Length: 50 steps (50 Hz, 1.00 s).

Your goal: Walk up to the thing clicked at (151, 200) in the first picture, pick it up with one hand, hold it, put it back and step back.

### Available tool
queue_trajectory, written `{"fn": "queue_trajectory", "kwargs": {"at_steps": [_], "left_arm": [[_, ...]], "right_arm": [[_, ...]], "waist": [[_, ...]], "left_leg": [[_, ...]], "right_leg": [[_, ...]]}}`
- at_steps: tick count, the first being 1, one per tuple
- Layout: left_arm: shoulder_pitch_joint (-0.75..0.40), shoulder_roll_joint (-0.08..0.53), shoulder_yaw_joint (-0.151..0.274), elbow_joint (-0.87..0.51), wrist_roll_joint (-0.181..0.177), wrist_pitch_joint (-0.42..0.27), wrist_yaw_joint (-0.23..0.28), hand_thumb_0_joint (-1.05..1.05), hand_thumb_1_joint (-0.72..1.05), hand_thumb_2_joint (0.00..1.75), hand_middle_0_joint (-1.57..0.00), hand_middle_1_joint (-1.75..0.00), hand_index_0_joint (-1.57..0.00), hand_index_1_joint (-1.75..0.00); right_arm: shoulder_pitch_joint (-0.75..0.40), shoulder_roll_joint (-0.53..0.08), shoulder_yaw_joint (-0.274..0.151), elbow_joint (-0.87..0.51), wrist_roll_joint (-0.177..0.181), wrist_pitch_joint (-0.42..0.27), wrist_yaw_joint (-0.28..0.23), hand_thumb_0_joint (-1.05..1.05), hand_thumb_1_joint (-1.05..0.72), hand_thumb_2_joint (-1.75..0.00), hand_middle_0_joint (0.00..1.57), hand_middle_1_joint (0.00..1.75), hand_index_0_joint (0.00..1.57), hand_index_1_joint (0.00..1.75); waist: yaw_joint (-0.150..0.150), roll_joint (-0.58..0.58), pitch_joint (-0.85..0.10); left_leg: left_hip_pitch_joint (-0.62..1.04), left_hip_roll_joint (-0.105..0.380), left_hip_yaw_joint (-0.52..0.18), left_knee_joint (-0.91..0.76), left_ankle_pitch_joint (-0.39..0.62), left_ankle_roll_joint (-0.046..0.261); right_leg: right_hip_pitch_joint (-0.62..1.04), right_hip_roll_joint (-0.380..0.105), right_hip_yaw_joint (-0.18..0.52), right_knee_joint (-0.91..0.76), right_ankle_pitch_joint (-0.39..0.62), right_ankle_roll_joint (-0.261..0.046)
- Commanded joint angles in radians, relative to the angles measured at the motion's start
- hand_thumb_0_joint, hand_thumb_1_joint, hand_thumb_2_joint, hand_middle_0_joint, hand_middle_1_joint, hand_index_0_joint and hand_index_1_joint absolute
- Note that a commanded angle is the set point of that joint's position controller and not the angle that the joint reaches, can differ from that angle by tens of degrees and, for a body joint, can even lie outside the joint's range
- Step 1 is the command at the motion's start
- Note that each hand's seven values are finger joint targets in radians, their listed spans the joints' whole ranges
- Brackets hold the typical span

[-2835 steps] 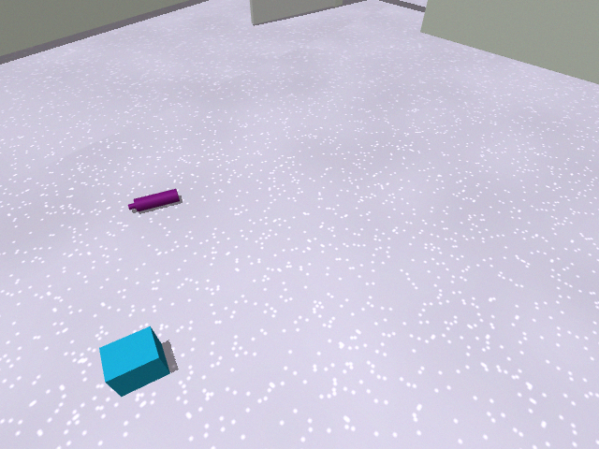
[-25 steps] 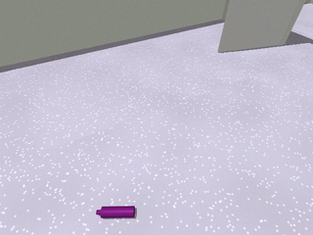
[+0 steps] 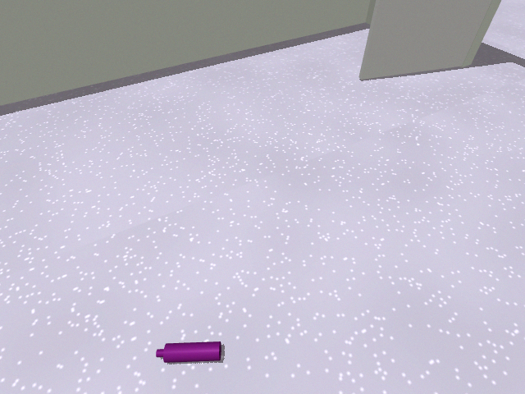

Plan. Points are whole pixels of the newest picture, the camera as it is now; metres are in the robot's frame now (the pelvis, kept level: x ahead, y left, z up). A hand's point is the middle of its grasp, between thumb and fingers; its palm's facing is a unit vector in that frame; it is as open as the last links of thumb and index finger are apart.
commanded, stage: stand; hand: left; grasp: from above
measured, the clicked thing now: (188, 352) +0.42 +0.30 -0.75
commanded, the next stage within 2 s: step back in 1.20 s
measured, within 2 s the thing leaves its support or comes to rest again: neither
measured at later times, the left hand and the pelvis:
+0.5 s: hand out of the picture +0.08 +0.23 -0.17, palm faces +0.00 -0.96 -0.29, open 7.4 cm; pelvis +0.02 +0.00 +0.00, yaw -1 degrees
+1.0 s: hand out of the picture +0.10 +0.25 -0.16, palm faces -0.01 -0.94 -0.34, open 7.4 cm; pelvis +0.02 +0.00 +0.00, yaw -1 degrees
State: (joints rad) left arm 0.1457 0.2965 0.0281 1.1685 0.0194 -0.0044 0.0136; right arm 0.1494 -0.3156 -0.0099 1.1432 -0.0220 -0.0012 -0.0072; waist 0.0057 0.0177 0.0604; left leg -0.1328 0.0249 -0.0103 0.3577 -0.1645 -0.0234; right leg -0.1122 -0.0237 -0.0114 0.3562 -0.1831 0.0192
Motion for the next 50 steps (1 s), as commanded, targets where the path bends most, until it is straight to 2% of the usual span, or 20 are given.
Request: {"fn": "queue_trajectory", "kwargs": {"at_steps": [1, 4, 6, 8, 11, 12, 15, 16, 21, 22, 24, 25, 27, 28, 29, 33, 38, 43, 48, 50], "left_arm": [[-0.026, 0.198, 0.031, -0.056, 0.000, -0.015, 0.012, 0.00, 0.90, 0.90, -0.20, -0.30, -0.20, -0.30], [-0.014, 0.177, 0.025, -0.046, -0.001, -0.011, 0.011, 0.00, 0.90, 0.90, -0.20, -0.30, -0.20, -0.30], [-0.019, 0.168, 0.025, -0.043, -0.002, -0.010, 0.012, 0.00, 0.90, 0.90, -0.20, -0.30, -0.20, -0.30], [-0.026, 0.179, 0.028, -0.050, 0.000, -0.012, 0.013, 0.00, 0.90, 0.90, -0.20, -0.30, -0.20, -0.30], [-0.019, 0.156, 0.023, -0.042, -0.002, -0.011, 0.012, 0.00, 0.90, 0.90, -0.20, -0.30, -0.20, -0.30], [-0.024, 0.175, 0.028, -0.049, -0.001, -0.013, 0.013, 0.00, 0.90, 0.90, -0.20, -0.30, -0.20, -0.30], [-0.022, 0.156, 0.025, -0.043, -0.002, -0.010, 0.013, 0.00, 0.90, 0.90, -0.20, -0.30, -0.20, -0.30], [-0.018, 0.169, 0.029, -0.048, -0.001, -0.013, 0.014, 0.00, 0.90, 0.90, -0.20, -0.30, -0.20, -0.30], [-0.025, 0.160, 0.029, -0.054, -0.002, -0.015, 0.014, 0.00, 0.90, 0.90, -0.20, -0.30, -0.20, -0.30], [-0.026, 0.151, 0.027, -0.049, -0.003, -0.013, 0.015, 0.00, 0.90, 0.90, -0.20, -0.30, -0.20, -0.30], [-0.031, 0.169, 0.031, -0.059, -0.001, -0.013, 0.015, 0.00, 0.90, 0.90, -0.20, -0.30, -0.20, -0.30], [-0.037, 0.182, 0.034, -0.060, -0.003, -0.014, 0.014, 0.00, 0.90, 0.90, -0.20, -0.30, -0.20, -0.30], [-0.036, 0.170, 0.031, -0.059, -0.002, -0.013, 0.013, 0.00, 0.90, 0.90, -0.20, -0.30, -0.20, -0.30], [-0.040, 0.187, 0.036, -0.064, -0.001, -0.014, 0.012, 0.00, 0.90, 0.90, -0.20, -0.30, -0.20, -0.30], [-0.035, 0.173, 0.032, -0.059, -0.001, -0.012, 0.011, 0.00, 0.90, 0.90, -0.20, -0.30, -0.20, -0.30], [-0.047, 0.198, 0.036, -0.076, 0.000, -0.021, 0.011, 0.00, 0.90, 0.90, -0.20, -0.30, -0.20, -0.30], [-0.064, 0.211, 0.036, -0.080, -0.003, -0.022, 0.008, 0.00, 0.90, 0.90, -0.20, -0.30, -0.20, -0.30], [-0.055, 0.213, 0.032, -0.082, -0.006, -0.020, 0.005, 0.00, 0.90, 0.90, -0.20, -0.30, -0.20, -0.30], [-0.069, 0.226, 0.031, -0.090, -0.006, -0.024, 0.006, 0.00, 0.90, 0.90, -0.20, -0.30, -0.20, -0.30], [-0.066, 0.227, 0.029, -0.088, -0.007, -0.023, 0.004, 0.00, 0.90, 0.90, -0.20, -0.30, -0.20, -0.30]], "right_arm": [[-0.029, -0.179, -0.032, -0.050, 0.002, -0.019, -0.015, 0.00, -0.90, -0.90, 0.20, 0.30, 0.20, 0.30], [-0.028, -0.161, -0.025, -0.046, 0.005, -0.018, -0.014, 0.00, -0.90, -0.90, 0.20, 0.30, 0.20, 0.30], [-0.021, -0.146, -0.022, -0.042, 0.006, -0.015, -0.015, 0.00, -0.90, -0.90, 0.20, 0.30, 0.20, 0.30], [-0.031, -0.165, -0.026, -0.047, 0.005, -0.017, -0.016, 0.00, -0.90, -0.90, 0.20, 0.30, 0.20, 0.30], [-0.026, -0.142, -0.019, -0.039, 0.006, -0.016, -0.015, 0.00, -0.90, -0.90, 0.20, 0.30, 0.20, 0.30], [-0.023, -0.157, -0.023, -0.043, 0.004, -0.018, -0.016, 0.00, -0.90, -0.90, 0.20, 0.30, 0.20, 0.30], [-0.022, -0.137, -0.018, -0.040, 0.006, -0.018, -0.017, 0.00, -0.90, -0.90, 0.20, 0.30, 0.20, 0.30], [-0.022, -0.159, -0.025, -0.043, 0.005, -0.020, -0.018, 0.00, -0.90, -0.90, 0.20, 0.30, 0.20, 0.30], [-0.024, -0.151, -0.025, -0.042, 0.005, -0.024, -0.020, 0.00, -0.90, -0.90, 0.20, 0.30, 0.20, 0.30], [-0.016, -0.134, -0.022, -0.038, 0.006, -0.023, -0.020, 0.00, -0.90, -0.90, 0.20, 0.30, 0.20, 0.30], [-0.028, -0.166, -0.031, -0.046, 0.004, -0.022, -0.021, 0.00, -0.90, -0.90, 0.20, 0.30, 0.20, 0.30], [-0.028, -0.161, -0.029, -0.045, 0.003, -0.023, -0.020, 0.00, -0.90, -0.90, 0.20, 0.30, 0.20, 0.30], [-0.032, -0.153, -0.029, -0.046, 0.004, -0.020, -0.019, 0.00, -0.90, -0.90, 0.20, 0.30, 0.20, 0.30], [-0.026, -0.169, -0.031, -0.047, 0.002, -0.022, -0.020, 0.00, -0.90, -0.90, 0.20, 0.30, 0.20, 0.30], [-0.040, -0.165, -0.032, -0.048, 0.004, -0.023, -0.019, 0.00, -0.90, -0.90, 0.20, 0.30, 0.20, 0.30], [-0.053, -0.193, -0.040, -0.063, 0.003, -0.028, -0.016, 0.00, -0.90, -0.90, 0.20, 0.30, 0.20, 0.30], [-0.054, -0.190, -0.038, -0.064, 0.004, -0.026, -0.013, 0.00, -0.90, -0.90, 0.20, 0.30, 0.20, 0.30], [-0.063, -0.209, -0.037, -0.065, 0.006, -0.029, -0.012, 0.00, -0.90, -0.90, 0.20, 0.30, 0.20, 0.30], [-0.073, -0.219, -0.039, -0.070, 0.007, -0.027, -0.010, 0.00, -0.90, -0.90, 0.20, 0.30, 0.20, 0.30], [-0.066, -0.215, -0.033, -0.066, 0.007, -0.026, -0.010, 0.00, -0.90, -0.90, 0.20, 0.30, 0.20, 0.30]], "waist": [[-0.001, -0.014, -0.033], [0.001, -0.019, -0.028], [-0.003, -0.019, -0.040], [-0.002, -0.019, -0.039], [-0.001, -0.015, -0.041], [-0.002, -0.016, -0.047], [-0.003, -0.011, -0.044], [-0.001, -0.014, -0.057], [-0.002, -0.012, -0.074], [-0.005, -0.019, -0.078], [-0.003, -0.007, -0.060], [-0.004, -0.017, -0.046], [-0.003, -0.014, -0.047], [-0.005, -0.010, -0.038], [-0.001, -0.004, -0.041], [-0.002, -0.016, -0.069], [-0.009, -0.010, -0.061], [-0.003, -0.002, -0.091], [-0.008, -0.018, -0.104], [-0.007, -0.016, -0.074]], "left_leg": [[0.001, 0.083, -0.076, -0.071, 0.008, 0.038], [0.000, 0.082, -0.075, -0.078, 0.004, 0.038], [0.005, 0.080, -0.068, -0.073, 0.015, 0.041], [0.011, 0.084, -0.068, -0.071, 0.043, 0.040], [0.008, 0.084, -0.068, -0.073, 0.042, 0.040], [0.007, 0.087, -0.066, -0.071, 0.059, 0.040], [0.011, 0.084, -0.061, -0.071, 0.066, 0.040], [0.026, 0.090, -0.063, -0.066, 0.091, 0.040], [0.046, 0.095, -0.057, -0.052, 0.170, 0.041], [0.047, 0.094, -0.056, -0.057, 0.167, 0.039], [0.033, 0.092, -0.055, -0.060, 0.141, 0.037], [0.024, 0.092, -0.058, -0.067, 0.119, 0.034], [0.015, 0.092, -0.060, -0.070, 0.082, 0.037], [0.003, 0.093, -0.060, -0.073, 0.063, 0.037], [0.004, 0.093, -0.065, -0.078, 0.052, 0.038], [0.034, 0.101, -0.066, -0.061, 0.124, 0.041], [0.027, 0.098, -0.066, -0.073, 0.093, 0.036], [0.055, 0.107, -0.063, -0.059, 0.149, 0.042], [0.075, 0.110, -0.061, -0.048, 0.196, 0.044], [0.048, 0.104, -0.061, -0.063, 0.150, 0.041]], "right_leg": [[-0.021, -0.093, 0.087, -0.084, 0.041, -0.029], [-0.020, -0.089, 0.083, -0.082, 0.032, -0.030], [-0.012, -0.089, 0.085, -0.082, 0.062, -0.031], [-0.014, -0.091, 0.084, -0.081, 0.077, -0.029], [-0.004, -0.087, 0.079, -0.079, 0.078, -0.027], [0.004, -0.092, 0.083, -0.076, 0.095, -0.027], [0.001, -0.090, 0.079, -0.074, 0.103, -0.028], [0.007, -0.092, 0.082, -0.068, 0.125, -0.027], [0.018, -0.094, 0.077, -0.055, 0.190, -0.026], [0.021, -0.093, 0.076, -0.053, 0.186, -0.027], [0.010, -0.091, 0.076, -0.065, 0.159, -0.022], [0.004, -0.091, 0.078, -0.065, 0.132, -0.023], [0.002, -0.091, 0.078, -0.070, 0.099, -0.024], [0.003, -0.094, 0.083, -0.071, 0.098, -0.025], [0.003, -0.090, 0.079, -0.069, 0.086, -0.028], [0.005, -0.098, 0.078, -0.065, 0.135, -0.027], [0.004, -0.099, 0.081, -0.070, 0.111, -0.028], [0.022, -0.104, 0.081, -0.058, 0.171, -0.032], [0.022, -0.106, 0.078, -0.057, 0.212, -0.030], [0.019, -0.105, 0.081, -0.069, 0.181, -0.026]]}}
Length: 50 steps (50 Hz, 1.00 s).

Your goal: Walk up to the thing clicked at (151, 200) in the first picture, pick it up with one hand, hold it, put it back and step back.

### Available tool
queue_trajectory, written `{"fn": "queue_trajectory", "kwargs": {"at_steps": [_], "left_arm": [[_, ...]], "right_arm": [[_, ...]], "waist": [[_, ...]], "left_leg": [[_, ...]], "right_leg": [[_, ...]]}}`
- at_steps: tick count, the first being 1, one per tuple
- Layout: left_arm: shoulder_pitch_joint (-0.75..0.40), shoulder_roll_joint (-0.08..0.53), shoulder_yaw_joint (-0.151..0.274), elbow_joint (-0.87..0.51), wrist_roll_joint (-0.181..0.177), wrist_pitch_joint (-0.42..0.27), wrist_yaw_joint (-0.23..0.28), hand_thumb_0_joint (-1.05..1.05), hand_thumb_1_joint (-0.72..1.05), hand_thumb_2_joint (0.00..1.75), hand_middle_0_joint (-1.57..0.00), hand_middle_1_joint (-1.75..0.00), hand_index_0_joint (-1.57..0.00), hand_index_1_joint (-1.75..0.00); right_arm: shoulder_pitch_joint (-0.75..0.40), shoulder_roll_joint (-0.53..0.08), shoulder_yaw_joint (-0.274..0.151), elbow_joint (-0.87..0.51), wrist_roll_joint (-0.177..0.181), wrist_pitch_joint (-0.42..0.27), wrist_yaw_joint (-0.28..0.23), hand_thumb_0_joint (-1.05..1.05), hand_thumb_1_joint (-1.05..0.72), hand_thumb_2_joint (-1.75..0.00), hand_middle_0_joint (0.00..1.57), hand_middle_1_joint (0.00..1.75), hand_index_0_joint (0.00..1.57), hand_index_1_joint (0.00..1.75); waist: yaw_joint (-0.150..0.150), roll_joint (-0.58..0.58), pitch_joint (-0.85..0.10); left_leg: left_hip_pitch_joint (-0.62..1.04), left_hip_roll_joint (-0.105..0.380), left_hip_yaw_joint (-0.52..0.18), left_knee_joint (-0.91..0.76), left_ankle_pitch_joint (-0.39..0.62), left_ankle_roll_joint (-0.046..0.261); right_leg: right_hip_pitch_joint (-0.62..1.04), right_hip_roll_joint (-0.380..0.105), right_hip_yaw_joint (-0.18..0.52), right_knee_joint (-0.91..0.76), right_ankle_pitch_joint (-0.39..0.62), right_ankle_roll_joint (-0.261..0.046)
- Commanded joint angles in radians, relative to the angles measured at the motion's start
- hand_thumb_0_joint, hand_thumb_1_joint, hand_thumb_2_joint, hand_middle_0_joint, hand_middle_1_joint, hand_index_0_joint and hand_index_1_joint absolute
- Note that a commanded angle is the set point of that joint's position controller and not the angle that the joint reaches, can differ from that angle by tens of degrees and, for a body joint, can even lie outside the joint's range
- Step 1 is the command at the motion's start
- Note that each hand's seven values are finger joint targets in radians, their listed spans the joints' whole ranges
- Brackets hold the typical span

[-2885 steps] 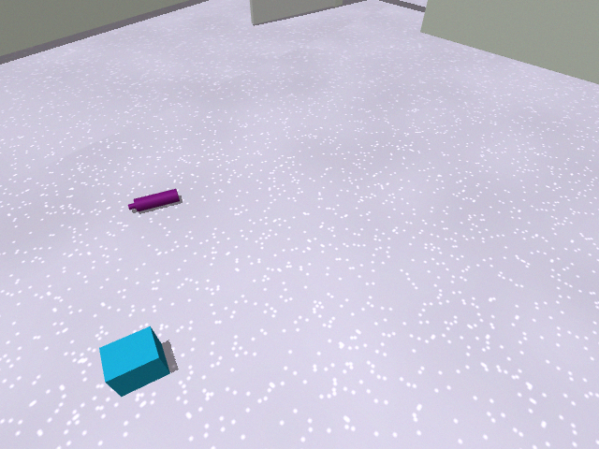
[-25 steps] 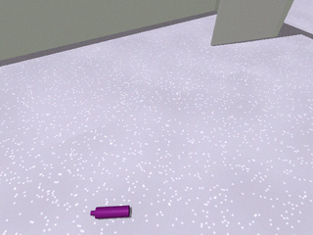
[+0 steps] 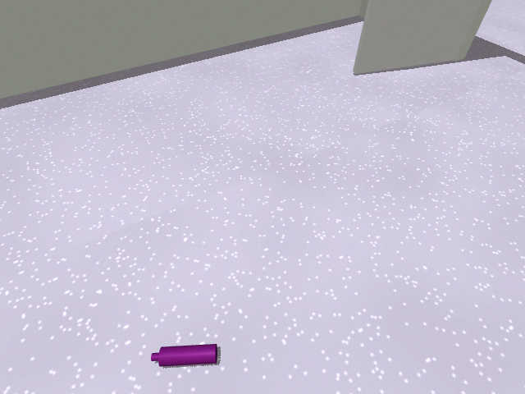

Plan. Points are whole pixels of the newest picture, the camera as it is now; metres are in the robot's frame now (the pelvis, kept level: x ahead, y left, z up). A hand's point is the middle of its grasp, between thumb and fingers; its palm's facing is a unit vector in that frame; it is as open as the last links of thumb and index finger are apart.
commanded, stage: stand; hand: left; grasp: from above
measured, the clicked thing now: (184, 355) +0.40 +0.30 -0.75
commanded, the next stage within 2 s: step back in 0.20 s
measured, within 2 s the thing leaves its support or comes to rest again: neither
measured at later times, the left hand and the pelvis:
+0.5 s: hand out of the picture +0.06 +0.27 -0.17, palm faces -0.03 -0.92 -0.40, open 7.4 cm; pelvis -0.05 +0.00 -0.02, yaw +0 degrees
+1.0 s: hand out of the picture -0.03 +0.29 -0.18, palm faces -0.10 -0.92 -0.37, open 7.4 cm; pelvis -0.16 +0.03 -0.02, yaw -4 degrees
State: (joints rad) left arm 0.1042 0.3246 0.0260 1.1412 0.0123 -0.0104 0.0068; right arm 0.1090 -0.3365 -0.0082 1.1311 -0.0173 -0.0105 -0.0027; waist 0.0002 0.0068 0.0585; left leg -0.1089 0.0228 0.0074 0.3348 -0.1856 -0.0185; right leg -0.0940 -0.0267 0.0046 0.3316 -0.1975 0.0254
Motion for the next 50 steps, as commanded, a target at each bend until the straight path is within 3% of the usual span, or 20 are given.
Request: {"fn": "queue_trajectory", "kwargs": {"at_steps": [1, 9, 10, 11, 16, 19, 21, 23, 24, 25, 27, 30, 32, 33, 34, 35, 36, 38, 45, 50], "left_arm": [[-0.025, 0.203, 0.033, -0.061, 0.002, -0.016, 0.011, 0.00, 0.90, 0.90, -0.20, -0.30, -0.20, -0.30], [-0.028, 0.209, 0.031, -0.062, 0.000, -0.017, 0.008, 0.00, 0.90, 0.90, -0.20, -0.30, -0.20, -0.30], [-0.047, 0.295, 0.065, -0.090, -0.020, -0.008, 0.011, 0.00, 0.90, 0.90, -0.20, -0.30, -0.20, -0.30], [-0.031, 0.283, 0.066, -0.103, -0.025, -0.004, 0.016, 0.00, 0.90, 0.90, -0.20, -0.30, -0.20, -0.30], [-0.029, 0.248, 0.062, -0.174, -0.017, 0.012, 0.015, 0.00, 0.90, 0.90, -0.20, -0.30, -0.20, -0.30], [-0.021, 0.261, 0.064, -0.204, -0.010, 0.021, 0.013, 0.00, 0.90, 0.90, -0.20, -0.30, -0.20, -0.30], [-0.012, 0.286, 0.073, -0.219, -0.005, 0.024, 0.010, 0.00, 0.90, 0.90, -0.20, -0.30, -0.20, -0.30], [-0.025, 0.348, 0.091, -0.245, 0.007, 0.024, 0.010, 0.00, 0.90, 0.90, -0.20, -0.30, -0.20, -0.30], [-0.053, 0.381, 0.100, -0.270, 0.020, 0.021, 0.014, 0.00, 0.90, 0.90, -0.20, -0.30, -0.20, -0.30], [-0.075, 0.388, 0.106, -0.292, 0.031, 0.017, 0.016, 0.00, 0.90, 0.90, -0.20, -0.30, -0.20, -0.30], [-0.159, 0.346, 0.099, -0.327, 0.032, 0.018, 0.025, 0.00, 0.90, 0.90, -0.20, -0.30, -0.20, -0.30], [-0.116, 0.312, 0.088, -0.343, 0.031, 0.030, 0.030, 0.00, 0.90, 0.90, -0.20, -0.30, -0.20, -0.30], [-0.080, 0.296, 0.084, -0.349, 0.010, 0.049, 0.022, 0.00, 0.90, 0.90, -0.20, -0.30, -0.20, -0.30], [-0.033, 0.250, 0.076, -0.359, 0.001, 0.057, 0.020, 0.00, 0.90, 0.90, -0.20, -0.30, -0.20, -0.30], [-0.017, 0.215, 0.068, -0.363, 0.000, 0.057, 0.026, 0.00, 0.90, 0.90, -0.20, -0.30, -0.20, -0.30], [-0.090, 0.251, 0.081, -0.363, 0.013, 0.057, 0.042, 0.00, 0.90, 0.90, -0.20, -0.30, -0.20, -0.30], [-0.117, 0.270, 0.089, -0.353, 0.016, 0.058, 0.046, 0.00, 0.90, 0.90, -0.20, -0.30, -0.20, -0.30], [-0.013, 0.247, 0.081, -0.331, -0.008, 0.056, 0.039, 0.00, 0.90, 0.90, -0.20, -0.30, -0.20, -0.30], [-0.012, 0.245, 0.098, -0.382, 0.006, 0.043, 0.023, 0.00, 0.90, 0.90, -0.20, -0.30, -0.20, -0.30], [0.059, 0.228, 0.099, -0.375, 0.006, 0.037, 0.014, 0.00, 0.90, 0.90, -0.20, -0.30, -0.20, -0.30]], "right_arm": [[-0.027, -0.198, -0.037, -0.056, 0.002, -0.017, -0.015, 0.00, -0.90, -0.90, 0.20, 0.30, 0.20, 0.30], [-0.029, -0.204, -0.034, -0.056, 0.003, -0.019, -0.011, 0.00, -0.90, -0.90, 0.20, 0.30, 0.20, 0.30], [-0.067, -0.269, -0.060, -0.079, 0.013, 0.000, -0.006, 0.00, -0.90, -0.90, 0.20, 0.30, 0.20, 0.30], [-0.052, -0.258, -0.060, -0.093, 0.022, 0.007, -0.004, 0.00, -0.90, -0.90, 0.20, 0.30, 0.20, 0.30], [-0.040, -0.268, -0.085, -0.147, 0.026, 0.026, 0.000, 0.00, -0.90, -0.90, 0.20, 0.30, 0.20, 0.30], [-0.048, -0.267, -0.091, -0.183, 0.027, 0.041, 0.002, 0.00, -0.90, -0.90, 0.20, 0.30, 0.20, 0.30], [-0.053, -0.253, -0.094, -0.205, 0.025, 0.049, 0.004, 0.00, -0.90, -0.90, 0.20, 0.30, 0.20, 0.30], [-0.043, -0.233, -0.094, -0.222, 0.021, 0.058, 0.010, 0.00, -0.90, -0.90, 0.20, 0.30, 0.20, 0.30], [-0.019, -0.222, -0.095, -0.232, 0.017, 0.066, 0.014, 0.00, -0.90, -0.90, 0.20, 0.30, 0.20, 0.30], [0.014, -0.225, -0.096, -0.239, 0.016, 0.071, 0.016, 0.00, -0.90, -0.90, 0.20, 0.30, 0.20, 0.30], [0.098, -0.231, -0.103, -0.229, 0.031, 0.066, 0.016, 0.00, -0.90, -0.90, 0.20, 0.30, 0.20, 0.30], [0.134, -0.234, -0.101, -0.220, 0.013, 0.049, 0.009, 0.00, -0.90, -0.90, 0.20, 0.30, 0.20, 0.30], [0.146, -0.220, -0.103, -0.221, -0.013, 0.034, 0.003, 0.00, -0.90, -0.90, 0.20, 0.30, 0.20, 0.30], [0.106, -0.286, -0.120, -0.247, -0.041, 0.026, -0.002, 0.00, -0.90, -0.90, 0.20, 0.30, 0.20, 0.30], [0.061, -0.376, -0.133, -0.269, -0.046, 0.021, -0.002, 0.00, -0.90, -0.90, 0.20, 0.30, 0.20, 0.30], [0.095, -0.430, -0.145, -0.278, -0.028, 0.017, -0.002, 0.00, -0.90, -0.90, 0.20, 0.30, 0.20, 0.30], [0.076, -0.392, -0.140, -0.278, -0.025, 0.013, -0.009, 0.00, -0.90, -0.90, 0.20, 0.30, 0.20, 0.30], [-0.023, -0.307, -0.113, -0.294, -0.027, 0.009, -0.026, 0.00, -0.90, -0.90, 0.20, 0.30, 0.20, 0.30], [0.101, -0.284, -0.116, -0.318, -0.008, 0.012, -0.040, 0.00, -0.90, -0.90, 0.20, 0.30, 0.20, 0.30], [0.072, -0.306, -0.116, -0.345, -0.010, 0.020, -0.034, 0.00, -0.90, -0.90, 0.20, 0.30, 0.20, 0.30]], "waist": [[-0.003, -0.003, -0.071], [-0.001, -0.003, -0.068], [-0.008, -0.021, 0.022], [-0.008, -0.012, 0.001], [-0.018, 0.045, -0.162], [-0.014, 0.036, -0.151], [-0.005, -0.010, -0.146], [0.006, -0.169, -0.109], [0.011, -0.255, -0.098], [-0.003, -0.238, -0.089], [-0.048, -0.210, -0.094], [-0.023, -0.182, -0.125], [-0.029, -0.104, -0.108], [0.004, 0.056, -0.090], [0.026, 0.209, -0.059], [-0.062, 0.247, -0.081], [-0.061, 0.170, -0.062], [0.020, 0.126, -0.080], [-0.050, 0.107, -0.089], [-0.036, 0.154, -0.127]], "left_leg": [[0.025, 0.108, -0.079, -0.042, 0.153, 0.038], [0.020, 0.107, -0.080, -0.053, 0.145, 0.035], [-0.049, 0.094, -0.091, 0.040, 0.306, 0.058], [-0.048, 0.096, -0.083, 0.064, 0.343, 0.065], [-0.024, 0.130, -0.098, 0.131, 0.378, 0.127], [-0.090, 0.112, -0.099, 0.181, 0.260, 0.144], [-0.122, 0.063, -0.084, 0.268, 0.118, 0.127], [-0.168, -0.070, -0.011, 0.498, -0.141, 0.073], [-0.200, -0.119, -0.025, 0.668, -0.359, 0.060], [-0.203, -0.092, -0.104, 0.756, -0.398, 0.062], [-0.187, -0.064, -0.124, 0.750, -0.353, 0.064], [-0.190, -0.044, -0.045, 0.410, -0.277, 0.043], [-0.125, -0.041, -0.021, 0.091, -0.032, 0.039], [-0.070, 0.110, -0.258, 0.025, 0.119, 0.080], [-0.009, 0.270, -0.438, 0.033, 0.398, 0.138], [-0.109, 0.354, -0.540, 0.012, 0.431, 0.222], [-0.128, 0.330, -0.485, 0.021, 0.434, 0.222], [-0.014, 0.213, -0.275, 0.113, 0.515, 0.194], [0.112, 0.242, -0.262, 0.166, 0.529, 0.269], [0.047, 0.235, -0.235, 0.186, 0.396, 0.247]], "right_leg": [[-0.002, -0.104, 0.068, -0.045, 0.183, -0.033], [0.000, -0.101, 0.070, -0.054, 0.161, -0.035], [-0.076, -0.091, 0.075, 0.033, 0.337, -0.046], [-0.080, -0.087, 0.064, 0.062, 0.356, -0.050], [-0.073, -0.053, 0.038, 0.201, 0.271, -0.077], [-0.109, -0.067, 0.072, 0.236, 0.218, -0.104], [-0.144, -0.115, 0.133, 0.203, 0.200, -0.151], [-0.211, -0.255, 0.293, 0.052, 0.215, -0.242], [-0.248, -0.351, 0.389, -0.006, 0.229, -0.312], [-0.284, -0.368, 0.385, 0.005, 0.214, -0.331], [-0.285, -0.290, 0.264, 0.075, 0.238, -0.276], [-0.159, -0.218, 0.200, 0.195, 0.262, -0.207], [-0.150, -0.155, 0.160, 0.318, 0.200, -0.154], [-0.286, -0.041, 0.113, 0.456, 0.029, -0.097], [-0.470, 0.123, 0.072, 0.579, -0.398, -0.057], [-0.414, 0.137, 0.194, 0.707, -0.484, -0.045], [-0.401, 0.141, 0.247, 0.803, -0.438, -0.051], [-0.484, 0.146, 0.240, 0.890, -0.313, -0.051], [-0.456, 0.116, 0.166, 0.764, -0.327, 0.003], [-0.290, 0.061, 0.065, 0.457, -0.296, -0.015]]}}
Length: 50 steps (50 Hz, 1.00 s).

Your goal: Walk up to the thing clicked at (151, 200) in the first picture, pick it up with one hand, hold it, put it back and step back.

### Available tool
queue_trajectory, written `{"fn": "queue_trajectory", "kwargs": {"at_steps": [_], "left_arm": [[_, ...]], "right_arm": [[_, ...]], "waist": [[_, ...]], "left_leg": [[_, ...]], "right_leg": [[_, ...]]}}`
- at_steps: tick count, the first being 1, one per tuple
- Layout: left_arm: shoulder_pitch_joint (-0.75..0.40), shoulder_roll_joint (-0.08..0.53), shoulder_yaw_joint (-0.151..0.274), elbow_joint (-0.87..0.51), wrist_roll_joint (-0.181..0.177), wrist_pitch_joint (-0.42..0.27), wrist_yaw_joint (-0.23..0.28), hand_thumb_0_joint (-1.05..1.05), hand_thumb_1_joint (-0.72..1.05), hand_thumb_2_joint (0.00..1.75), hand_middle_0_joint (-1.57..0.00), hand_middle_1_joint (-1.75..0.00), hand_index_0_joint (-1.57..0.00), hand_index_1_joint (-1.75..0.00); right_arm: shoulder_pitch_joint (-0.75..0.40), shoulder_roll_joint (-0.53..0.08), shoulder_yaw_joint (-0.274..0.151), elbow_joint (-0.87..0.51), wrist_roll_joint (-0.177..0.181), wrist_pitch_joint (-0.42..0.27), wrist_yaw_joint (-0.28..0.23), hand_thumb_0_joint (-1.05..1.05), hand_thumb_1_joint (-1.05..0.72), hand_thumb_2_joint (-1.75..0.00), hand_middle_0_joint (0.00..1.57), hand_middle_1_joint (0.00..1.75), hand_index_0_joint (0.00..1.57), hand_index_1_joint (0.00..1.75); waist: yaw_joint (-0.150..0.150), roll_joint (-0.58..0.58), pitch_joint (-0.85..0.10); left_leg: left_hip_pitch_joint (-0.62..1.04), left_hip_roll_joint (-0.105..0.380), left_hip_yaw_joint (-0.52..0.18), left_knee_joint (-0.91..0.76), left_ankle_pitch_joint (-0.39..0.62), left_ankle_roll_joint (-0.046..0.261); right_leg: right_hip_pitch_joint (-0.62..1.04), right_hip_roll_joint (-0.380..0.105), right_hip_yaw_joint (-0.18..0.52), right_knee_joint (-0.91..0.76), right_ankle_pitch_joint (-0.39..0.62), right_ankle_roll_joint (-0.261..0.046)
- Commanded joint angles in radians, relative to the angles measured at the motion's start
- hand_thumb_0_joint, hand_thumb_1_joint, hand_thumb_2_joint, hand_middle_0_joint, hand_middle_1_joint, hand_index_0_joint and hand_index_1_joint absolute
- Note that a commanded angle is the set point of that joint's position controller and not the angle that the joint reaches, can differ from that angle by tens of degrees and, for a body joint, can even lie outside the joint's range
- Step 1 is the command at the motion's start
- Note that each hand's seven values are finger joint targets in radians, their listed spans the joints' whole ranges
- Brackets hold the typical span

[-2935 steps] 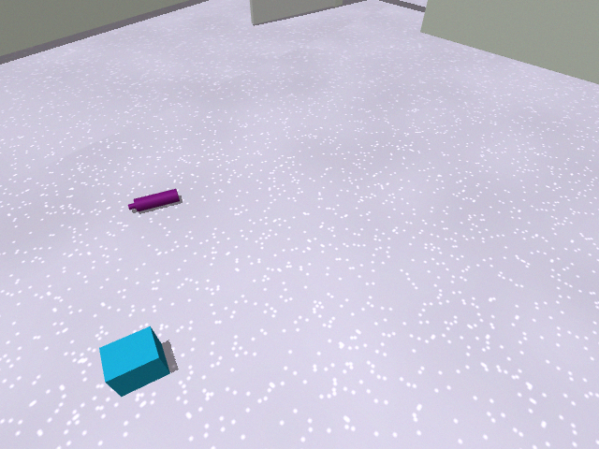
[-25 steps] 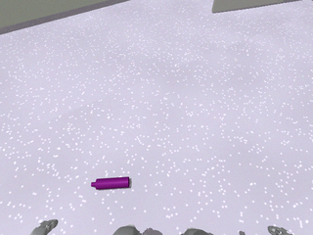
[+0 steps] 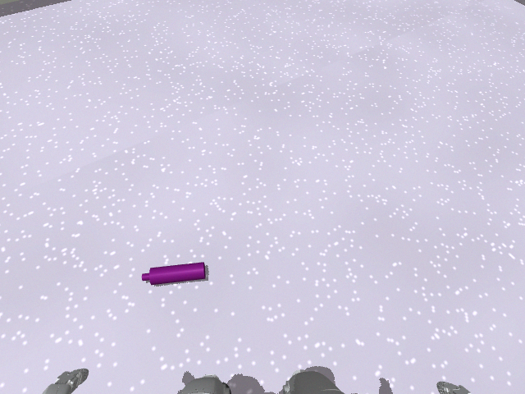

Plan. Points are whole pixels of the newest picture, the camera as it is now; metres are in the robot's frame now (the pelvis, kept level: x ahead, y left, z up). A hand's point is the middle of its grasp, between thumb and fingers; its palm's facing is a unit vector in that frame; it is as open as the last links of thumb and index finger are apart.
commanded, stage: step back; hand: left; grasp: from above
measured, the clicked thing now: (173, 273) +0.54 +0.30 -0.73
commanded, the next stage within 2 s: none
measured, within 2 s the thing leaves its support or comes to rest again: neither
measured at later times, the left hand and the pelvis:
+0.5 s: hand out of the picture -0.02 +0.26 -0.15, palm faces +0.05 -0.93 -0.37, open 7.4 cm; pelvis -0.14 -0.01 -0.01, yaw +3 degrees
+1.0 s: hand out of the picture -0.25 +0.21 -0.14, palm faces -0.01 -0.91 -0.41, open 7.4 cm; pelvis -0.31 -0.06 +0.00, yaw +0 degrees
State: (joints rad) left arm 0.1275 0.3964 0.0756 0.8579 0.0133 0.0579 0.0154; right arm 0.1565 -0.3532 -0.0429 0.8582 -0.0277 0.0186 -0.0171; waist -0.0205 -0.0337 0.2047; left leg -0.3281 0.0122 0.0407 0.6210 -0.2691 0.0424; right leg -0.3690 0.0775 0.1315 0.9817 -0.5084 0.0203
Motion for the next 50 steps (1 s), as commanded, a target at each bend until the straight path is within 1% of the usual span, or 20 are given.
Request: {"fn": "queue_trajectory", "kwargs": {"at_steps": [1, 4, 5, 6, 7, 10, 16, 19, 21, 22, 23, 24, 28, 35, 41, 42, 43, 44, 47, 50], "left_arm": [[0.063, 0.151, 0.050, -0.077, 0.006, -0.033, 0.003, 0.00, 0.90, 0.90, -0.20, -0.30, -0.20, -0.30], [0.165, 0.160, 0.058, -0.032, 0.021, -0.045, 0.002, 0.00, 0.90, 0.90, -0.20, -0.30, -0.20, -0.30], [0.160, 0.224, 0.075, -0.045, 0.034, -0.051, 0.002, 0.00, 0.90, 0.90, -0.20, -0.30, -0.20, -0.30], [0.085, 0.328, 0.095, -0.074, 0.018, -0.045, -0.002, 0.00, 0.90, 0.90, -0.20, -0.30, -0.20, -0.30], [0.039, 0.327, 0.093, -0.117, 0.032, -0.055, -0.001, 0.00, 0.90, 0.90, -0.20, -0.30, -0.20, -0.30], [-0.055, 0.219, 0.068, -0.141, 0.018, -0.055, 0.012, 0.00, 0.90, 0.90, -0.20, -0.30, -0.20, -0.30], [0.050, 0.188, 0.062, -0.158, 0.026, -0.041, 0.022, 0.00, 0.90, 0.90, -0.20, -0.30, -0.20, -0.30], [0.035, 0.211, 0.060, -0.169, 0.013, -0.029, 0.015, 0.00, 0.90, 0.90, -0.20, -0.30, -0.20, -0.30], [0.007, 0.209, 0.051, -0.184, 0.006, -0.018, 0.008, 0.00, 0.90, 0.90, -0.20, -0.30, -0.20, -0.30], [0.029, 0.177, 0.042, -0.189, 0.004, -0.013, 0.004, 0.00, 0.90, 0.90, -0.20, -0.30, -0.20, -0.30], [-0.012, 0.161, 0.040, -0.204, -0.002, -0.018, 0.009, 0.00, 0.90, 0.90, -0.20, -0.30, -0.20, -0.30], [-0.070, 0.198, 0.062, -0.194, 0.013, -0.017, 0.023, 0.00, 0.90, 0.90, -0.20, -0.30, -0.20, -0.30], [0.052, 0.185, 0.066, -0.128, -0.002, -0.011, 0.015, 0.00, 0.90, 0.90, -0.20, -0.30, -0.20, -0.30], [0.064, 0.166, 0.058, -0.124, 0.009, -0.022, 0.004, 0.00, 0.90, 0.90, -0.20, -0.30, -0.20, -0.30], [0.249, 0.171, 0.062, -0.018, 0.018, -0.036, -0.004, 0.00, 0.90, 0.90, -0.20, -0.30, -0.20, -0.30], [0.228, 0.226, 0.078, -0.033, 0.036, -0.042, -0.006, 0.00, 0.90, 0.90, -0.20, -0.30, -0.20, -0.30], [0.153, 0.356, 0.106, -0.070, 0.032, -0.036, -0.009, 0.00, 0.90, 0.90, -0.20, -0.30, -0.20, -0.30], [0.079, 0.379, 0.104, -0.111, 0.037, -0.040, -0.005, 0.00, 0.90, 0.90, -0.20, -0.30, -0.20, -0.30], [-0.079, 0.237, 0.070, -0.140, 0.035, -0.049, 0.012, 0.00, 0.90, 0.90, -0.20, -0.30, -0.20, -0.30], [0.007, 0.218, 0.063, -0.137, 0.033, -0.045, 0.018, 0.00, 0.90, 0.90, -0.20, -0.30, -0.20, -0.30]], "right_arm": [[0.005, -0.289, -0.079, -0.077, 0.001, -0.004, -0.017, 0.00, -0.90, -0.90, 0.20, 0.30, 0.20, 0.30], [-0.029, -0.275, -0.070, -0.084, 0.019, 0.008, -0.007, 0.00, -0.90, -0.90, 0.20, 0.30, 0.20, 0.30], [-0.019, -0.233, -0.058, -0.093, 0.025, 0.009, -0.004, 0.00, -0.90, -0.90, 0.20, 0.30, 0.20, 0.30], [-0.076, -0.203, -0.058, -0.102, 0.032, 0.013, -0.015, 0.00, -0.90, -0.90, 0.20, 0.30, 0.20, 0.30], [-0.065, -0.237, -0.070, -0.086, 0.024, 0.021, -0.020, 0.00, -0.90, -0.90, 0.20, 0.30, 0.20, 0.30], [0.040, -0.222, -0.052, -0.039, 0.046, 0.014, -0.019, 0.00, -0.90, -0.90, 0.20, 0.30, 0.20, 0.30], [0.021, -0.215, -0.043, -0.069, 0.025, -0.002, -0.021, 0.00, -0.90, -0.90, 0.20, 0.30, 0.20, 0.30], [0.073, -0.207, -0.051, -0.051, 0.014, -0.008, -0.013, 0.00, -0.90, -0.90, 0.20, 0.30, 0.20, 0.30], [0.132, -0.211, -0.062, -0.031, 0.003, -0.015, -0.009, 0.00, -0.90, -0.90, 0.20, 0.30, 0.20, 0.30], [0.121, -0.272, -0.081, -0.043, -0.015, -0.020, -0.007, 0.00, -0.90, -0.90, 0.20, 0.30, 0.20, 0.30], [0.055, -0.387, -0.100, -0.067, -0.012, -0.016, 0.004, 0.00, -0.90, -0.90, 0.20, 0.30, 0.20, 0.30], [0.040, -0.404, -0.107, -0.080, -0.011, -0.018, 0.005, 0.00, -0.90, -0.90, 0.20, 0.30, 0.20, 0.30], [-0.045, -0.285, -0.075, -0.092, -0.008, -0.026, -0.016, 0.00, -0.90, -0.90, 0.20, 0.30, 0.20, 0.30], [0.014, -0.274, -0.083, -0.106, -0.006, -0.015, -0.016, 0.00, -0.90, -0.90, 0.20, 0.30, 0.20, 0.30], [-0.055, -0.295, -0.076, -0.123, 0.006, 0.024, -0.002, 0.00, -0.90, -0.90, 0.20, 0.30, 0.20, 0.30], [-0.038, -0.239, -0.063, -0.131, 0.015, 0.025, 0.002, 0.00, -0.90, -0.90, 0.20, 0.30, 0.20, 0.30], [-0.094, -0.203, -0.063, -0.150, 0.022, 0.022, -0.015, 0.00, -0.90, -0.90, 0.20, 0.30, 0.20, 0.30], [-0.090, -0.245, -0.077, -0.140, 0.015, 0.027, -0.024, 0.00, -0.90, -0.90, 0.20, 0.30, 0.20, 0.30], [0.024, -0.242, -0.067, -0.072, 0.034, 0.018, -0.017, 0.00, -0.90, -0.90, 0.20, 0.30, 0.20, 0.30], [0.025, -0.224, -0.050, -0.074, 0.021, 0.008, -0.017, 0.00, -0.90, -0.90, 0.20, 0.30, 0.20, 0.30]], "waist": [[-0.003, 0.202, -0.273], [0.050, 0.158, -0.296], [0.040, -0.015, -0.285], [0.072, -0.265, -0.218], [0.067, -0.213, -0.162], [-0.008, -0.092, -0.175], [0.074, -0.139, -0.240], [0.046, -0.151, -0.270], [0.008, -0.108, -0.283], [0.015, 0.030, -0.281], [0.007, 0.275, -0.250], [-0.042, 0.271, -0.223], [0.050, 0.140, -0.194], [-0.013, 0.200, -0.257], [0.066, 0.201, -0.290], [0.055, 0.042, -0.239], [0.094, -0.259, -0.186], [0.084, -0.242, -0.119], [-0.021, -0.082, -0.139], [0.042, -0.108, -0.180]], "left_leg": [[0.218, 0.239, -0.267, -0.093, 0.417, 0.173], [0.055, 0.192, -0.219, -0.026, 0.250, 0.084], [-0.115, 0.093, -0.175, 0.097, 0.062, 0.023], [-0.151, -0.106, -0.074, 0.323, -0.293, -0.033], [-0.102, -0.098, -0.188, 0.530, -0.383, -0.044], [-0.146, -0.142, -0.215, 0.594, -0.240, -0.051], [-0.170, -0.083, -0.133, 0.274, -0.274, -0.071], [-0.019, -0.056, -0.063, 0.012, -0.168, -0.045], [0.122, -0.039, -0.051, -0.210, 0.075, -0.025], [0.198, 0.108, -0.270, -0.232, 0.132, 0.026], [0.148, 0.322, -0.516, -0.288, 0.240, 0.164], [0.012, 0.411, -0.617, -0.315, 0.289, 0.273], [0.078, 0.246, -0.315, -0.197, 0.439, 0.179], [0.252, 0.255, -0.286, -0.155, 0.386, 0.216], [0.001, 0.170, -0.217, -0.060, 0.111, 0.084], [-0.167, 0.056, -0.196, 0.070, -0.072, 0.021], [-0.215, -0.121, -0.123, 0.318, -0.318, -0.041], [-0.161, -0.079, -0.217, 0.511, -0.347, -0.063], [-0.167, -0.137, -0.214, 0.597, -0.197, -0.056], [-0.170, -0.117, -0.162, 0.493, -0.230, -0.069]], "right_leg": [[0.039, -0.046, -0.082, -0.290, 0.059, -0.016], [0.249, -0.070, -0.079, -0.542, 0.323, -0.062], [0.305, -0.215, 0.158, -0.578, 0.355, -0.110], [0.128, -0.422, 0.396, -0.668, 0.451, -0.290], [-0.005, -0.487, 0.469, -0.683, 0.495, -0.343], [0.107, -0.299, 0.139, -0.555, 0.701, -0.229], [0.348, -0.312, 0.121, -0.482, 0.775, -0.249], [0.290, -0.291, 0.100, -0.425, 0.720, -0.214], [0.186, -0.262, 0.072, -0.372, 0.596, -0.151], [0.019, -0.187, 0.037, -0.291, 0.392, -0.091], [-0.100, -0.001, -0.106, -0.130, 0.021, -0.044], [-0.055, 0.002, 0.006, 0.102, -0.154, -0.032], [-0.127, 0.032, 0.075, 0.311, -0.002, -0.038], [-0.087, -0.025, -0.006, 0.006, -0.030, 0.025], [0.249, -0.053, -0.126, -0.562, 0.224, -0.045], [0.252, -0.184, 0.116, -0.610, 0.120, -0.082], [0.035, -0.423, 0.389, -0.715, 0.123, -0.235], [-0.142, -0.520, 0.491, -0.758, 0.117, -0.319], [-0.008, -0.312, 0.095, -0.556, 0.489, -0.207], [0.137, -0.291, 0.039, -0.490, 0.624, -0.211]]}}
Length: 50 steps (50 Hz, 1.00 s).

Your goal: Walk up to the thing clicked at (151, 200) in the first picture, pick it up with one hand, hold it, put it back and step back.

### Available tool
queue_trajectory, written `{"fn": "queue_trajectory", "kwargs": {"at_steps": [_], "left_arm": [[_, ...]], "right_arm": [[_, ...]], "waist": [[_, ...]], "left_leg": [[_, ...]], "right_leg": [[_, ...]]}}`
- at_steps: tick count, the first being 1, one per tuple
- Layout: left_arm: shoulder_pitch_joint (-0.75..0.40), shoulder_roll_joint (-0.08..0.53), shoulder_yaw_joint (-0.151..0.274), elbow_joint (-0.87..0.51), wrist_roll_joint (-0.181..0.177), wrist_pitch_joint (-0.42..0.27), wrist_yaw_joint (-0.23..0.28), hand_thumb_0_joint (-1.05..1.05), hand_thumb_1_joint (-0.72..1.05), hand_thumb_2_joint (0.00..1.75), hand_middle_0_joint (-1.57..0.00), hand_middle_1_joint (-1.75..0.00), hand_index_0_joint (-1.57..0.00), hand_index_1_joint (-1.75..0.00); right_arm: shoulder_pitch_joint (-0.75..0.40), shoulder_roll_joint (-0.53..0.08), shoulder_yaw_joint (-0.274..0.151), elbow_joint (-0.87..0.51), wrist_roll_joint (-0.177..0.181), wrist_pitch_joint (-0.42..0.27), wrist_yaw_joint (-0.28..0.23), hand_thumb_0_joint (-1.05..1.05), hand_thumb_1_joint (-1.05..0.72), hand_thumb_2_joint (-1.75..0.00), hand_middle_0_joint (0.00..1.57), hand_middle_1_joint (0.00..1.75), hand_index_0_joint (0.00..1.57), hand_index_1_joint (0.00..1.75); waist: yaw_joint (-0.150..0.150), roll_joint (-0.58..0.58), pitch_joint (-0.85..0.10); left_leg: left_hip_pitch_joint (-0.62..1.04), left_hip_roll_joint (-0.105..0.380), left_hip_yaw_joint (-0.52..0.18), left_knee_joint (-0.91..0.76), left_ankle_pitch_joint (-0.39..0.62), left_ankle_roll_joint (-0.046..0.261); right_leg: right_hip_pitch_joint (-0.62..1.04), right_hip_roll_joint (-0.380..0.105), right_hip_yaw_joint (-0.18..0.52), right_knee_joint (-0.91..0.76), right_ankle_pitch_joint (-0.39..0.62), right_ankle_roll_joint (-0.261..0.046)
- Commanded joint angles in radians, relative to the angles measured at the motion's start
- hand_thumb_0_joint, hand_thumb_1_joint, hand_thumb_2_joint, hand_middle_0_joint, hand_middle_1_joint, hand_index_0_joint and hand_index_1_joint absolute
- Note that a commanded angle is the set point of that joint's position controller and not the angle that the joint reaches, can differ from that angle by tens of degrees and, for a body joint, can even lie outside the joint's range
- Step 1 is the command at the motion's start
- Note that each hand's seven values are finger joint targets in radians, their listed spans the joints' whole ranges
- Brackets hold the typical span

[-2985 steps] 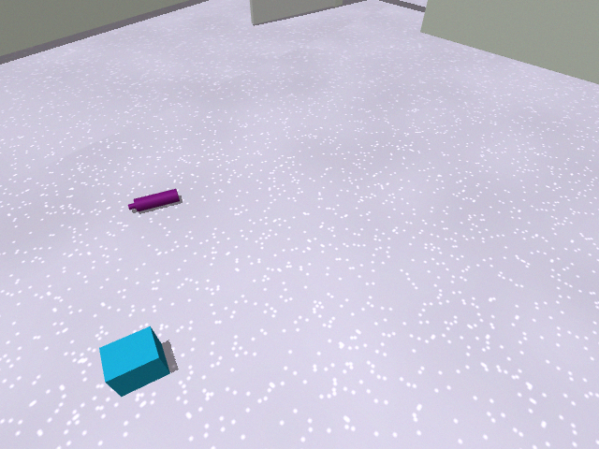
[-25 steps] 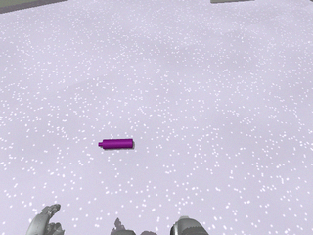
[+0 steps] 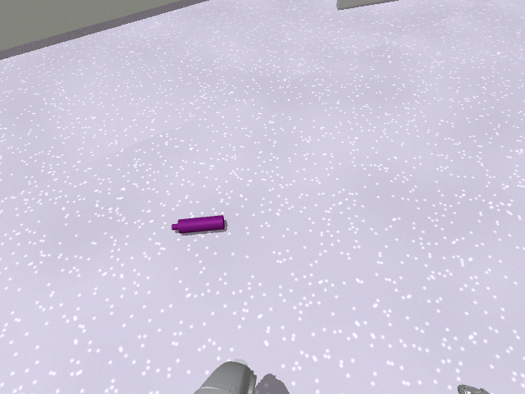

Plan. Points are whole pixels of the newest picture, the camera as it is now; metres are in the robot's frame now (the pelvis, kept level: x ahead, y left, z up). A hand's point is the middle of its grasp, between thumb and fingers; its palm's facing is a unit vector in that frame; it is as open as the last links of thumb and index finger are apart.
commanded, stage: step back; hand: left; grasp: from above
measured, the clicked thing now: (198, 224) +0.84 +0.37 -0.73
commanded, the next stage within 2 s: stand in 1.44 s
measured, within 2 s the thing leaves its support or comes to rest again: neither
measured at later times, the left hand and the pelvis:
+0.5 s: hand out of the picture -0.10 +0.25 -0.15, palm faces +0.01 -0.92 -0.40, open 7.4 cm; pelvis -0.17 -0.03 -0.01, yaw +1 degrees
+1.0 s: hand out of the picture -0.14 +0.26 -0.14, palm faces +0.06 -0.92 -0.38, open 7.4 cm; pelvis -0.18 -0.02 +0.00, yaw +3 degrees
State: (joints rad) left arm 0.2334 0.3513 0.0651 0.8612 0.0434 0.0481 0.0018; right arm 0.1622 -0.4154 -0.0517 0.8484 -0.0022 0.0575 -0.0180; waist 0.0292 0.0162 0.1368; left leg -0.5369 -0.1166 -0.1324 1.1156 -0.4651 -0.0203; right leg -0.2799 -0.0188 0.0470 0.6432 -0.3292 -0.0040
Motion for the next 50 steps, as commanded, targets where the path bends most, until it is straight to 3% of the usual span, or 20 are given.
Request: {"fn": "queue_trajectory", "kwargs": {"at_steps": [1, 4, 7, 8, 9, 10, 13, 19, 22, 23, 24, 25, 28, 33, 37, 38, 39, 40, 41, 50], "left_arm": [[-0.083, 0.270, 0.078, -0.142, 0.007, -0.032, 0.038, 0.00, 0.90, 0.90, -0.20, -0.30, -0.20, -0.30], [-0.073, 0.281, 0.079, -0.149, -0.003, -0.021, 0.044, 0.00, 0.90, 0.90, -0.20, -0.30, -0.20, -0.30], [-0.096, 0.259, 0.057, -0.155, -0.021, -0.002, 0.033, 0.00, 0.90, 0.90, -0.20, -0.30, -0.20, -0.30], [-0.060, 0.224, 0.046, -0.156, -0.025, 0.000, 0.028, 0.00, 0.90, 0.90, -0.20, -0.30, -0.20, -0.30], [-0.105, 0.230, 0.044, -0.170, -0.038, -0.003, 0.036, 0.00, 0.90, 0.90, -0.20, -0.30, -0.20, -0.30], [-0.168, 0.255, 0.062, -0.161, -0.024, 0.002, 0.045, 0.00, 0.90, 0.90, -0.20, -0.30, -0.20, -0.30], [-0.079, 0.234, 0.062, -0.099, -0.043, 0.010, 0.036, 0.00, 0.90, 0.90, -0.20, -0.30, -0.20, -0.30], [-0.040, 0.220, 0.051, -0.060, -0.017, -0.034, 0.004, 0.00, 0.90, 0.90, -0.20, -0.30, -0.20, -0.30], [0.076, 0.216, 0.064, 0.038, -0.007, -0.061, 0.007, 0.00, 0.90, 0.90, -0.20, -0.30, -0.20, -0.30], [0.074, 0.265, 0.079, 0.040, 0.007, -0.071, 0.012, 0.00, 0.90, 0.90, -0.20, -0.30, -0.20, -0.30], [0.009, 0.356, 0.096, 0.000, 0.018, -0.076, 0.016, 0.00, 0.90, 0.90, -0.20, -0.30, -0.20, -0.30], [-0.070, 0.401, 0.101, -0.022, 0.017, -0.076, 0.014, 0.00, 0.90, 0.90, -0.20, -0.30, -0.20, -0.30], [-0.117, 0.279, 0.071, -0.014, 0.002, -0.102, 0.019, 0.00, 0.90, 0.90, -0.20, -0.30, -0.20, -0.30], [-0.027, 0.297, 0.078, 0.009, 0.004, -0.103, 0.009, 0.00, 0.90, 0.90, -0.20, -0.30, -0.20, -0.30], [-0.045, 0.287, 0.058, 0.008, -0.010, -0.083, 0.001, 0.00, 0.90, 0.90, -0.20, -0.30, -0.20, -0.30], [-0.025, 0.251, 0.035, 0.010, -0.012, -0.080, -0.001, 0.00, 0.90, 0.90, -0.20, -0.30, -0.20, -0.30], [-0.020, 0.200, 0.019, 0.004, -0.018, -0.080, -0.004, 0.00, 0.90, 0.90, -0.20, -0.30, -0.20, -0.30], [-0.060, 0.178, 0.016, -0.003, -0.032, -0.076, -0.004, 0.00, 0.90, 0.90, -0.20, -0.30, -0.20, -0.30], [-0.090, 0.263, 0.041, 0.001, -0.021, -0.074, 0.004, 0.00, 0.90, 0.90, -0.20, -0.30, -0.20, -0.30], [0.048, 0.198, 0.042, 0.106, -0.021, -0.097, -0.002, 0.00, 0.90, 0.90, -0.20, -0.30, -0.20, -0.30]], "right_arm": [[0.010, -0.149, -0.037, -0.079, -0.006, -0.032, -0.016, 0.00, -0.90, -0.90, 0.20, 0.30, 0.20, 0.30], [0.030, -0.148, -0.042, -0.078, -0.019, -0.037, -0.012, 0.00, -0.90, -0.90, 0.20, 0.30, 0.20, 0.30], [0.118, -0.155, -0.060, -0.029, -0.029, -0.044, -0.010, 0.00, -0.90, -0.90, 0.20, 0.30, 0.20, 0.30], [0.100, -0.222, -0.077, -0.035, -0.039, -0.045, -0.010, 0.00, -0.90, -0.90, 0.20, 0.30, 0.20, 0.30], [0.031, -0.346, -0.090, -0.065, -0.027, -0.037, 0.004, 0.00, -0.90, -0.90, 0.20, 0.30, 0.20, 0.30], [0.035, -0.351, -0.096, -0.072, -0.039, -0.043, 0.005, 0.00, -0.90, -0.90, 0.20, 0.30, 0.20, 0.30], [-0.050, -0.247, -0.060, -0.074, -0.043, -0.046, -0.011, 0.00, -0.90, -0.90, 0.20, 0.30, 0.20, 0.30], [-0.004, -0.220, -0.069, -0.061, -0.048, -0.049, 0.001, 0.00, -0.90, -0.90, 0.20, 0.30, 0.20, 0.30], [-0.007, -0.216, -0.067, -0.042, -0.047, -0.024, 0.009, 0.00, -0.90, -0.90, 0.20, 0.30, 0.20, 0.30], [0.025, -0.150, -0.050, -0.046, -0.040, -0.025, 0.010, 0.00, -0.90, -0.90, 0.20, 0.30, 0.20, 0.30], [-0.057, -0.107, -0.036, -0.074, -0.034, -0.031, 0.008, 0.00, -0.90, -0.90, 0.20, 0.30, 0.20, 0.30], [-0.088, -0.176, -0.058, -0.057, -0.031, -0.036, 0.000, 0.00, -0.90, -0.90, 0.20, 0.30, 0.20, 0.30], [-0.014, -0.152, -0.047, 0.009, -0.012, -0.057, 0.014, 0.00, -0.90, -0.90, 0.20, 0.30, 0.20, 0.30], [-0.046, -0.150, -0.042, 0.008, -0.032, -0.073, 0.029, 0.00, -0.90, -0.90, 0.20, 0.30, 0.20, 0.30], [0.022, -0.129, -0.054, 0.051, -0.029, -0.095, 0.031, 0.00, -0.90, -0.90, 0.20, 0.30, 0.20, 0.30], [0.055, -0.137, -0.062, 0.063, -0.031, -0.104, 0.024, 0.00, -0.90, -0.90, 0.20, 0.30, 0.20, 0.30], [0.095, -0.180, -0.078, 0.073, -0.039, -0.110, 0.019, 0.00, -0.90, -0.90, 0.20, 0.30, 0.20, 0.30], [0.114, -0.257, -0.089, 0.070, -0.037, -0.110, 0.018, 0.00, -0.90, -0.90, 0.20, 0.30, 0.20, 0.30], [0.140, -0.297, -0.103, 0.069, -0.032, -0.109, 0.023, 0.00, -0.90, -0.90, 0.20, 0.30, 0.20, 0.30], [-0.057, -0.161, -0.049, 0.024, -0.022, -0.079, 0.025, 0.00, -0.90, -0.90, 0.20, 0.30, 0.20, 0.30]], "waist": [[0.007, -0.190, -0.119], [0.009, -0.223, -0.161], [-0.025, -0.150, -0.214], [-0.006, 0.000, -0.219], [-0.026, 0.236, -0.198], [-0.073, 0.211, -0.167], [0.010, 0.092, -0.141], [-0.050, 0.163, -0.184], [0.006, 0.113, -0.161], [-0.003, -0.049, -0.137], [0.035, -0.203, -0.069], [0.031, -0.179, 0.018], [-0.024, -0.074, -0.010], [0.034, -0.181, -0.034], [-0.014, -0.144, -0.075], [-0.033, -0.104, -0.113], [-0.054, 0.017, -0.159], [-0.062, 0.157, -0.160], [-0.089, 0.099, -0.130], [0.027, 0.117, -0.111]], "left_leg": [[0.025, 0.040, 0.024, -0.097, -0.050, -0.008], [0.098, 0.098, 0.075, -0.382, -0.045, 0.010], [0.308, 0.097, 0.113, -0.719, 0.294, 0.036], [0.402, 0.265, -0.125, -0.726, 0.419, 0.097], [0.288, 0.460, -0.343, -0.763, 0.498, 0.264], [0.165, 0.513, -0.442, -0.798, 0.496, 0.337], [0.188, 0.382, -0.158, -0.702, 0.589, 0.260], [0.342, 0.343, -0.156, -0.750, -0.022, 0.226], [0.174, 0.285, -0.057, -0.622, -0.048, 0.158], [0.015, 0.201, 0.011, -0.434, -0.079, 0.092], [-0.078, 0.073, 0.030, -0.341, -0.085, 0.034], [0.033, 0.122, -0.060, -0.229, -0.073, 0.011], [0.038, 0.079, -0.042, -0.230, 0.086, 0.012], [0.066, 0.111, 0.044, -0.392, 0.026, 0.003], [0.317, 0.083, 0.154, -0.683, 0.145, 0.032], [0.444, 0.086, 0.118, -0.737, 0.209, 0.043], [0.577, 0.215, -0.084, -0.776, 0.137, 0.090], [0.542, 0.400, -0.370, -0.852, -0.104, 0.195], [0.446, 0.464, -0.440, -0.886, -0.193, 0.283], [0.109, 0.267, -0.031, -0.694, 0.034, 0.129]], "right_leg": [[0.111, -0.219, 0.147, -0.143, 0.472, -0.192], [0.193, -0.253, 0.182, -0.085, 0.535, -0.186], [0.103, -0.186, 0.114, 0.047, 0.442, -0.111], [-0.074, -0.102, 0.069, 0.137, 0.226, -0.059], [-0.140, 0.059, -0.078, 0.298, -0.224, -0.012], [-0.104, 0.065, 0.052, 0.496, -0.350, -0.007], [-0.139, 0.098, 0.124, 0.661, -0.217, -0.024], [-0.072, 0.037, -0.002, 0.105, -0.231, 0.007], [0.200, 0.055, -0.021, -0.320, -0.057, -0.038], [0.259, -0.042, 0.196, -0.356, -0.160, -0.067], [0.054, -0.265, 0.514, -0.455, -0.522, -0.155], [-0.195, -0.377, 0.605, -0.480, -0.626, -0.239], [-0.002, -0.196, 0.279, -0.361, -0.149, -0.133], [0.109, -0.231, 0.246, -0.351, -0.136, -0.162], [0.051, -0.199, 0.132, -0.222, 0.101, -0.138], [0.004, -0.157, 0.076, -0.121, 0.197, -0.105], [-0.142, -0.082, 0.007, 0.022, 0.145, -0.062], [-0.246, 0.030, -0.090, 0.151, -0.177, -0.026], [-0.230, -0.011, -0.006, 0.258, -0.285, -0.031], [0.193, 0.030, -0.098, -0.160, 0.059, -0.012]]}}
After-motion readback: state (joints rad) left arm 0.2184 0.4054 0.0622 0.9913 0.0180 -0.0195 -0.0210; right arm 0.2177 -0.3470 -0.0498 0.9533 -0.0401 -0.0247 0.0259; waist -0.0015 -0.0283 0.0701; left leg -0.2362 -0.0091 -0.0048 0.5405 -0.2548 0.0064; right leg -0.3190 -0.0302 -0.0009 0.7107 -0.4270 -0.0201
